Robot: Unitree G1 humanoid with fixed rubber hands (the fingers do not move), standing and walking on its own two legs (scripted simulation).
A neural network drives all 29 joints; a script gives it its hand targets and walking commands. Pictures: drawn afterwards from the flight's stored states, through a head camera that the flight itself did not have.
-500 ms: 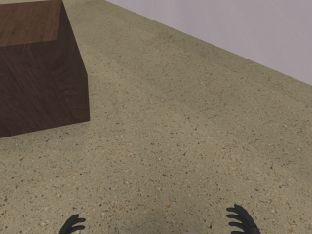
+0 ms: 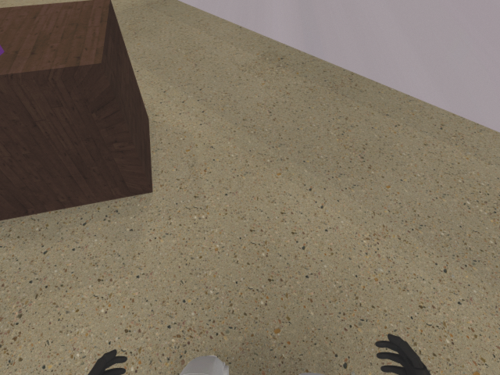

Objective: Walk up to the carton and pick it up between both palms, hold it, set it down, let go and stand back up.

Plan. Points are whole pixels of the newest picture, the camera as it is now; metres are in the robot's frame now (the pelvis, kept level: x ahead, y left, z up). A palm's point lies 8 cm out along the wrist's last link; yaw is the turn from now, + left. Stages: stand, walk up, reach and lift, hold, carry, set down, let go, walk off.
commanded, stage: walk up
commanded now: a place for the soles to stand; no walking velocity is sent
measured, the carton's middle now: out of the picture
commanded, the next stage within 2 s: none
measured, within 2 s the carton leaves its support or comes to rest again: neither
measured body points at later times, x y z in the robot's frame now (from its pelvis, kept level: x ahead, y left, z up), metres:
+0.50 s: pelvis +0.06 +0.15 +0.00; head +0.07 +0.13 +0.45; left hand +0.11 +0.50 -0.08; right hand +0.18 -0.13 -0.12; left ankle +0.11 +0.21 -0.71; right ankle +0.09 +0.02 -0.66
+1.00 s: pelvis +0.14 +0.22 +0.00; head +0.20 +0.20 +0.44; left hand +0.14 +0.56 -0.09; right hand +0.29 -0.06 -0.12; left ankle +0.17 +0.38 -0.68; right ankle +0.16 +0.05 -0.71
